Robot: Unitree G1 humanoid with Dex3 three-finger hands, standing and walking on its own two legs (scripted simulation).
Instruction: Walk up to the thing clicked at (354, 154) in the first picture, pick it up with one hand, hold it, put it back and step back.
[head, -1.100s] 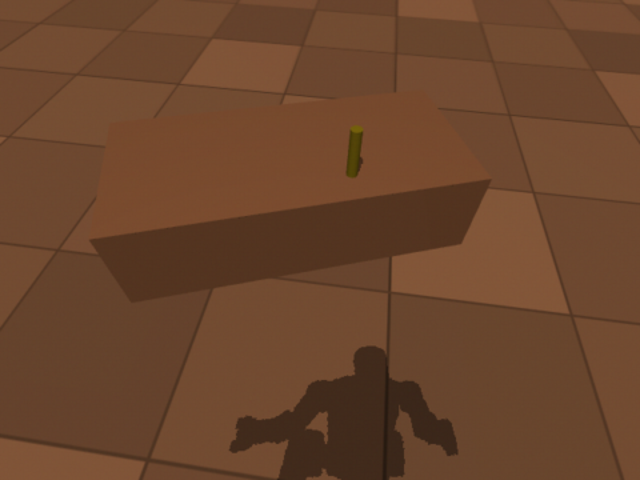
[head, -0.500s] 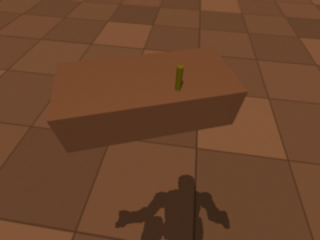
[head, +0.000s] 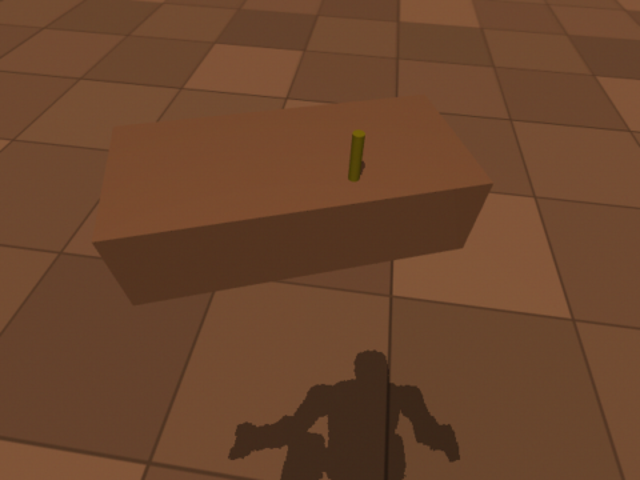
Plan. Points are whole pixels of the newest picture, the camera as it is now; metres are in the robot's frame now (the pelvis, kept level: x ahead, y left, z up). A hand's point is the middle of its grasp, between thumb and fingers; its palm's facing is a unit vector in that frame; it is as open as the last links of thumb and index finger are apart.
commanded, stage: stand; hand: right
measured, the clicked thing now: (356, 157) +1.12 -0.13 -0.33
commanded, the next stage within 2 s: walk up in 0.02 s
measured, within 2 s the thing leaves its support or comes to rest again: neither
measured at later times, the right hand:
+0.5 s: hand (475, 454) +0.18 -0.22 -0.13, palm faces -0.10 +0.89 -0.45, open 7.3 cm
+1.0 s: hand (457, 309) +0.43 -0.26 -0.16, palm faces -0.21 +0.90 -0.39, open 7.4 cm
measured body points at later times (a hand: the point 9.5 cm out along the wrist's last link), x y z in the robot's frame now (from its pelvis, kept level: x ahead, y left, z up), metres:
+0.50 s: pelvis +0.11 +0.06 -0.01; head +0.11 +0.10 +0.43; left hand +0.12 +0.39 -0.15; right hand +0.19 -0.26 -0.10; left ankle +0.11 +0.17 -0.75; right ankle +0.11 -0.08 -0.68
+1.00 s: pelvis +0.32 +0.01 -0.02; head +0.35 +0.00 +0.43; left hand +0.36 +0.33 -0.11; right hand +0.44 -0.30 -0.13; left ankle +0.28 +0.15 -0.67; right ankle +0.36 -0.08 -0.75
